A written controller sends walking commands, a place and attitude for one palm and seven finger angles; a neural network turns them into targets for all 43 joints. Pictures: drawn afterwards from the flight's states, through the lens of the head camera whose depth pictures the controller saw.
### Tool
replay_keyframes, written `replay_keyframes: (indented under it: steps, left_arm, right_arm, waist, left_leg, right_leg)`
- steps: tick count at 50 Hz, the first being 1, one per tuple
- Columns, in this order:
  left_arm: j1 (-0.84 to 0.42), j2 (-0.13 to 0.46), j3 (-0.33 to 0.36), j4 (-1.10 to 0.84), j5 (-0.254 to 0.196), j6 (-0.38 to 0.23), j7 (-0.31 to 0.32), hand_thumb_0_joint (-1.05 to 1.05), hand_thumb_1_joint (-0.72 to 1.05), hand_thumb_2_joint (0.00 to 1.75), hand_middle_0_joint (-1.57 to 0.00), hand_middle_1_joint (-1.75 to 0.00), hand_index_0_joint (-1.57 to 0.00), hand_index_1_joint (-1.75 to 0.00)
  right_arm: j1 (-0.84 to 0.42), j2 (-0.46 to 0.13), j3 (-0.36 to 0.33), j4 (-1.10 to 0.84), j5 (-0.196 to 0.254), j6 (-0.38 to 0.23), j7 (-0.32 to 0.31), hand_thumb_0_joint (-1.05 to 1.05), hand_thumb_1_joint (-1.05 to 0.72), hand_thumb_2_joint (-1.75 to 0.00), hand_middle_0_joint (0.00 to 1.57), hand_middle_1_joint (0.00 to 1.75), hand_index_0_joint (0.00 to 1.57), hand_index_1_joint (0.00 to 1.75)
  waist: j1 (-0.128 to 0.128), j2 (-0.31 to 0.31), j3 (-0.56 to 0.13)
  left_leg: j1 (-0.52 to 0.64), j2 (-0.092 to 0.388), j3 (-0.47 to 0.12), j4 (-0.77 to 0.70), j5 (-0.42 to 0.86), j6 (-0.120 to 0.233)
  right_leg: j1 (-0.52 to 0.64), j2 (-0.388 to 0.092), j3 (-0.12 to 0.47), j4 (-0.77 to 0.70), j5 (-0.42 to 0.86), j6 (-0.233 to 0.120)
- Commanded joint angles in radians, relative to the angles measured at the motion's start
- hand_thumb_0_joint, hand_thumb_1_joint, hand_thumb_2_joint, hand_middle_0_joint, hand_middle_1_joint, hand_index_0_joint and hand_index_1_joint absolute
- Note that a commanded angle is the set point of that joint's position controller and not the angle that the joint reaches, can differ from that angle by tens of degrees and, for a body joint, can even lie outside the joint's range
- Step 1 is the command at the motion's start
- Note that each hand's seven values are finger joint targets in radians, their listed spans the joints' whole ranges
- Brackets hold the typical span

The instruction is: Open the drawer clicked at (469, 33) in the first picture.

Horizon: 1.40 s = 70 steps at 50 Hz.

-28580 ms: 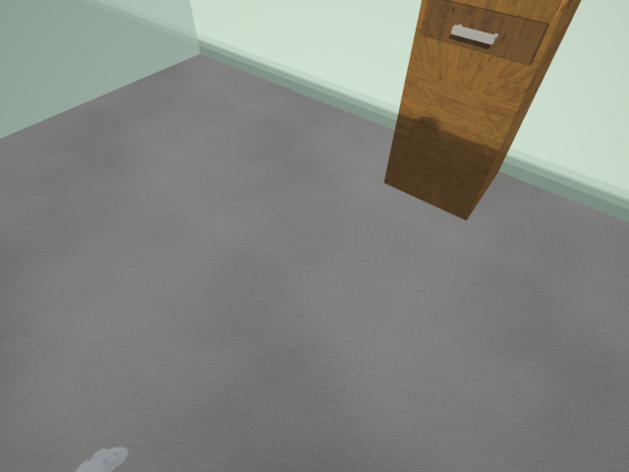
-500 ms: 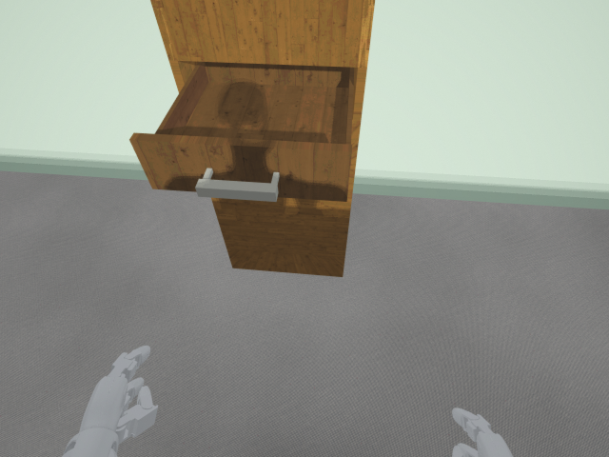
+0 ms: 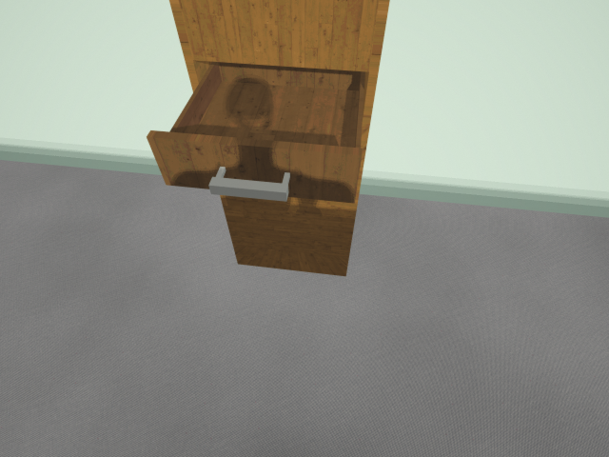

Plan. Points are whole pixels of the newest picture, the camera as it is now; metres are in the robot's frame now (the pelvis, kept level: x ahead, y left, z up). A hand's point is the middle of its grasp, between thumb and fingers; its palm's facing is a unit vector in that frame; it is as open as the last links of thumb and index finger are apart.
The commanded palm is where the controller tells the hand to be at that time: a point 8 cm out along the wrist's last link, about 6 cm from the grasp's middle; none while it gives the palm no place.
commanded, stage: let the arm hang, fingers relaxed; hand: left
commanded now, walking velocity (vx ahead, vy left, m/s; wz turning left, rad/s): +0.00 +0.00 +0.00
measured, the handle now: (251, 181) +0.56 +0.13 +0.00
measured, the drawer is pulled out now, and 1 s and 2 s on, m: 0.28 0.28 0.28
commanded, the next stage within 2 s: look to check the result in 0.42 s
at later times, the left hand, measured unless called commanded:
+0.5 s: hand out of the picture -0.01 +0.16 -0.18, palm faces +0.03 -0.98 -0.18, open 7.3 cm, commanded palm none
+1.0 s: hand out of the picture +0.01 +0.15 -0.18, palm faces +0.03 -0.98 -0.18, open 7.3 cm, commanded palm none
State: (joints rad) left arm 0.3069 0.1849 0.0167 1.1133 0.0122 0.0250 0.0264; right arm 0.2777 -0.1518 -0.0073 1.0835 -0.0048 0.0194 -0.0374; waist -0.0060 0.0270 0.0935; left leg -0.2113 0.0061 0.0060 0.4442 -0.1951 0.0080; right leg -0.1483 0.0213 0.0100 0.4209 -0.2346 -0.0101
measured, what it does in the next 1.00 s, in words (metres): stands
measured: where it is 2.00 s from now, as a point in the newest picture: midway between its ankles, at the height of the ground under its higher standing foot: outside the picture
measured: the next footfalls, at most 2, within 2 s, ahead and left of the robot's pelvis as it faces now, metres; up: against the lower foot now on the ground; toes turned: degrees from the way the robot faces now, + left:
none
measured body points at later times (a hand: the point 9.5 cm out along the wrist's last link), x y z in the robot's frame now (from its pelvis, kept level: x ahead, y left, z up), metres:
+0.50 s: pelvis +0.00 +0.00 +0.00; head +0.02 +0.00 +0.45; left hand -0.01 +0.21 -0.16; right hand -0.02 -0.21 -0.16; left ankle +0.03 +0.11 -0.74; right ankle +0.00 -0.12 -0.74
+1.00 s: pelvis +0.02 -0.01 +0.00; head +0.04 -0.01 +0.45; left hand +0.01 +0.20 -0.16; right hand +0.01 -0.22 -0.16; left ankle +0.03 +0.11 -0.74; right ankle +0.00 -0.12 -0.74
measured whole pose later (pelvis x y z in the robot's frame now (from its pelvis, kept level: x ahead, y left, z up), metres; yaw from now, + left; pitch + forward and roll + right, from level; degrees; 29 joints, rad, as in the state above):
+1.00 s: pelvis +0.02 -0.01 +0.00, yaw +0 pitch -2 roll +0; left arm 0.28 0.12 0.02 1.14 0.01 0.00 0.04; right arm 0.27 -0.12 -0.02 1.13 -0.01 0.00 -0.05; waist -0.01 0.01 0.08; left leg -0.18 0.01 0.01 0.43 -0.21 -0.01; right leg -0.13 0.03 0.01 0.42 -0.26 -0.02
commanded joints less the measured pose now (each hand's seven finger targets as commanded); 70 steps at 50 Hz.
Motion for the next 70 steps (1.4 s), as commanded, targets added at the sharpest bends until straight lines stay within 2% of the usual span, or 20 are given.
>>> replay_keyframes:
  steps: [1, 5, 8, 12, 13, 16, 19, 21, 24, 28, 29, 35, 36, 42, 48, 55, 70]
  left_arm:
    - [0.045, 0.083, 0.01, -0.014, -0.003, -0.025, 0.007, 0.0, 0.9, 0.9, -0.2, -0.3, -0.2, -0.3]
    - [0.049, 0.071, 0.01, 0.001, -0.002, -0.023, 0.009, 0.0, 0.9, 0.9, -0.2, -0.3, -0.2, -0.3]
    - [0.051, 0.066, 0.012, 0.003, -0.002, -0.026, 0.009, 0.0, 0.9, 0.9, -0.2, -0.3, -0.2, -0.3]
    - [0.049, 0.052, 0.015, 0.006, -0.001, -0.029, 0.011, 0.0, 0.9, 0.9, -0.2, -0.3, -0.2, -0.3]
    - [0.049, 0.05, 0.016, 0.004, -0.002, -0.029, 0.011, 0.0, 0.9, 0.9, -0.2, -0.3, -0.2, -0.3]
    - [0.057, 0.044, 0.017, 0.008, -0.001, -0.031, 0.012, 0.0, 0.9, 0.9, -0.2, -0.3, -0.2, -0.3]
    - [0.051, 0.038, 0.018, 0.01, -0.002, -0.03, 0.011, 0.0, 0.9, 0.9, -0.2, -0.3, -0.2, -0.3]
    - [0.057, 0.033, 0.018, 0.013, -0.001, -0.031, 0.012, 0.0, 0.9, 0.9, -0.2, -0.3, -0.2, -0.3]
    - [0.051, 0.032, 0.019, 0.013, -0.002, -0.03, 0.012, 0.0, 0.9, 0.9, -0.2, -0.3, -0.2, -0.3]
    - [0.057, 0.029, 0.018, 0.018, -0.003, -0.032, 0.013, 0.0, 0.9, 0.9, -0.2, -0.3, -0.2, -0.3]
    - [0.054, 0.032, 0.019, 0.018, -0.003, -0.033, 0.013, 0.0, 0.9, 0.9, -0.2, -0.3, -0.2, -0.3]
    - [0.055, 0.03, 0.016, 0.02, -0.003, -0.034, 0.015, 0.0, 0.9, 0.9, -0.2, -0.3, -0.2, -0.3]
    - [0.062, 0.032, 0.017, 0.019, -0.002, -0.036, 0.016, 0.0, 0.9, 0.9, -0.2, -0.3, -0.2, -0.3]
    - [0.058, 0.035, 0.018, 0.02, -0.003, -0.037, 0.016, 0.0, 0.9, 0.9, -0.2, -0.3, -0.2, -0.3]
    - [0.052, 0.034, 0.016, 0.021, -0.004, -0.037, 0.015, 0.0, 0.9, 0.9, -0.2, -0.3, -0.2, -0.3]
    - [0.051, 0.036, 0.018, 0.018, -0.005, -0.039, 0.015, 0.0, 0.9, 0.9, -0.2, -0.3, -0.2, -0.3]
    - [0.046, 0.043, 0.02, 0.015, -0.006, -0.041, 0.016, 0.0, 0.9, 0.9, -0.2, -0.3, -0.2, -0.3]
  right_arm:
    - [0.064, -0.087, -0.018, -0.008, -0.002, -0.015, -0.003, 0.0, -0.9, -0.9, 0.2, 0.3, 0.2, 0.3]
    - [0.076, -0.074, -0.017, 0.009, -0.005, -0.015, -0.003, 0.0, -0.9, -0.9, 0.2, 0.3, 0.2, 0.3]
    - [0.085, -0.062, -0.018, 0.016, -0.006, -0.017, -0.003, 0.0, -0.9, -0.9, 0.2, 0.3, 0.2, 0.3]
    - [0.094, -0.048, -0.02, 0.022, -0.006, -0.018, -0.005, 0.0, -0.9, -0.9, 0.2, 0.3, 0.2, 0.3]
    - [0.096, -0.048, -0.019, 0.023, -0.007, -0.02, -0.005, 0.0, -0.9, -0.9, 0.2, 0.3, 0.2, 0.3]
    - [0.092, -0.044, -0.02, 0.022, -0.005, -0.022, -0.008, 0.0, -0.9, -0.9, 0.2, 0.3, 0.2, 0.3]
    - [0.1, -0.038, -0.021, 0.025, -0.006, -0.023, -0.009, 0.0, -0.9, -0.9, 0.2, 0.3, 0.2, 0.3]
    - [0.099, -0.041, -0.022, 0.023, -0.005, -0.022, -0.01, 0.0, -0.9, -0.9, 0.2, 0.3, 0.2, 0.3]
    - [0.106, -0.039, -0.021, 0.026, -0.007, -0.024, -0.011, 0.0, -0.9, -0.9, 0.2, 0.3, 0.2, 0.3]
    - [0.099, -0.038, -0.022, 0.027, -0.005, -0.025, -0.012, 0.0, -0.9, -0.9, 0.2, 0.3, 0.2, 0.3]
    - [0.102, -0.04, -0.022, 0.03, -0.004, -0.025, -0.012, 0.0, -0.9, -0.9, 0.2, 0.3, 0.2, 0.3]
    - [0.093, -0.04, -0.022, 0.031, -0.005, -0.022, -0.011, 0.0, -0.9, -0.9, 0.2, 0.3, 0.2, 0.3]
    - [0.093, -0.044, -0.023, 0.029, -0.003, -0.023, -0.011, 0.0, -0.9, -0.9, 0.2, 0.3, 0.2, 0.3]
    - [0.083, -0.041, -0.021, 0.035, -0.004, -0.025, -0.012, 0.0, -0.9, -0.9, 0.2, 0.3, 0.2, 0.3]
    - [0.073, -0.045, -0.021, 0.037, -0.005, -0.023, -0.012, 0.0, -0.9, -0.9, 0.2, 0.3, 0.2, 0.3]
    - [0.068, -0.05, -0.02, 0.037, -0.006, -0.026, -0.014, 0.0, -0.9, -0.9, 0.2, 0.3, 0.2, 0.3]
    - [0.07, -0.054, -0.02, 0.04, -0.004, -0.028, -0.016, 0.0, -0.9, -0.9, 0.2, 0.3, 0.2, 0.3]
  waist:
    - [0.001, -0.036, 0.003]
    - [0.0, -0.009, 0.035]
    - [0.001, -0.029, 0.028]
    - [-0.003, -0.015, 0.025]
    - [-0.002, 0.005, 0.02]
    - [0.002, -0.002, 0.013]
    - [-0.001, 0.017, 0.015]
    - [0.0, -0.012, 0.013]
    - [-0.003, 0.001, 0.004]
    - [-0.003, -0.009, -0.008]
    - [-0.004, -0.028, -0.008]
    - [-0.006, -0.024, 0.011]
    - [-0.003, -0.029, -0.006]
    - [-0.004, -0.032, -0.006]
    - [-0.004, -0.012, 0.008]
    - [-0.003, -0.006, -0.014]
    - [-0.003, -0.033, -0.02]
  left_leg:
    - [0.038, 0.083, -0.093, -0.106, -0.019, 0.03]
    - [0.017, 0.079, -0.092, -0.123, -0.064, 0.028]
    - [0.015, 0.077, -0.089, -0.119, -0.056, 0.028]
    - [0.019, 0.074, -0.084, -0.108, -0.037, 0.027]
    - [0.019, 0.073, -0.084, -0.107, -0.026, 0.027]
    - [0.029, 0.077, -0.083, -0.101, -0.005, 0.027]
    - [0.022, 0.077, -0.087, -0.108, -0.005, 0.028]
    - [0.032, 0.079, -0.087, -0.1, 0.005, 0.029]
    - [0.034, 0.08, -0.087, -0.104, 0.017, 0.029]
    - [0.057, 0.081, -0.079, -0.092, 0.059, 0.03]
    - [0.055, 0.082, -0.078, -0.089, 0.065, 0.028]
    - [0.056, 0.08, -0.071, -0.086, 0.062, 0.025]
    - [0.068, 0.082, -0.072, -0.085, 0.074, 0.026]
    - [0.069, 0.081, -0.067, -0.078, 0.105, 0.024]
    - [0.068, 0.079, -0.067, -0.083, 0.095, 0.022]
    - [0.081, 0.081, -0.064, -0.081, 0.118, 0.02]
    - [0.091, 0.084, -0.063, -0.084, 0.157, 0.019]
  right_leg:
    - [-0.092, -0.077, 0.08, -0.107, -0.023, -0.037]
    - [-0.107, -0.076, 0.083, -0.105, -0.046, -0.036]
    - [-0.101, -0.077, 0.082, -0.102, -0.038, -0.035]
    - [-0.107, -0.079, 0.083, -0.102, -0.035, -0.036]
    - [-0.101, -0.078, 0.082, -0.098, -0.021, -0.037]
    - [-0.099, -0.077, 0.079, -0.094, -0.002, -0.037]
    - [-0.091, -0.079, 0.076, -0.089, 0.009, -0.037]
    - [-0.098, -0.076, 0.075, -0.09, 0.011, -0.037]
    - [-0.086, -0.078, 0.077, -0.087, 0.024, -0.037]
    - [-0.083, -0.082, 0.077, -0.087, 0.058, -0.035]
    - [-0.078, -0.083, 0.076, -0.088, 0.062, -0.035]
    - [-0.09, -0.083, 0.08, -0.097, 0.055, -0.034]
    - [-0.087, -0.082, 0.082, -0.095, 0.058, -0.034]
    - [-0.069, -0.089, 0.075, -0.095, 0.103, -0.033]
    - [-0.076, -0.088, 0.081, -0.102, 0.094, -0.033]
    - [-0.055, -0.091, 0.079, -0.101, 0.125, -0.033]
    - [-0.031, -0.093, 0.074, -0.1, 0.182, -0.032]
